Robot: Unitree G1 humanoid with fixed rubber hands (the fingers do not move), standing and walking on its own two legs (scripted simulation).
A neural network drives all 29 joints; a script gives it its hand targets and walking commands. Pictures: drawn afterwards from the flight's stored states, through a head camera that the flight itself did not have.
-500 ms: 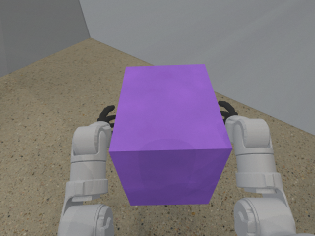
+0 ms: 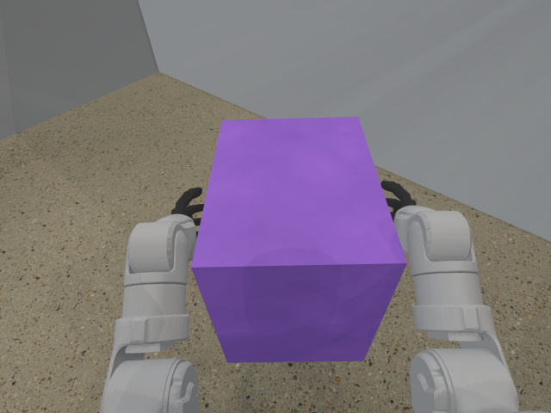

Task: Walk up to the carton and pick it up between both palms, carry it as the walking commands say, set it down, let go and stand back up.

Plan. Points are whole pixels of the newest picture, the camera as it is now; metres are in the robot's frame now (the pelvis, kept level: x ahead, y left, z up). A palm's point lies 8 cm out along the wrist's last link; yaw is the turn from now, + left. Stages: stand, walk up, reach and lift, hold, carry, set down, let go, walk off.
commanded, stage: carry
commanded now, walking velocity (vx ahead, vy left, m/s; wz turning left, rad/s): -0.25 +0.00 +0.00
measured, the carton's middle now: (292, 240) +0.37 +0.00 +0.05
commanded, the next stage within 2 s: none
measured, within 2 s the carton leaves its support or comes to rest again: neither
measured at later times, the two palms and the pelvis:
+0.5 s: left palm (171, 338) +0.21 +0.16 +0.06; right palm (420, 332) +0.21 -0.15 +0.06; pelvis -0.06 +0.01 -0.01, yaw +1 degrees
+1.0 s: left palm out of the picture +0.07 +0.16 +0.09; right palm out of the picture +0.08 -0.16 +0.09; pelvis -0.19 +0.00 -0.01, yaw +3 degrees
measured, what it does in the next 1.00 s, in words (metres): walks backwards: right foot, then left foot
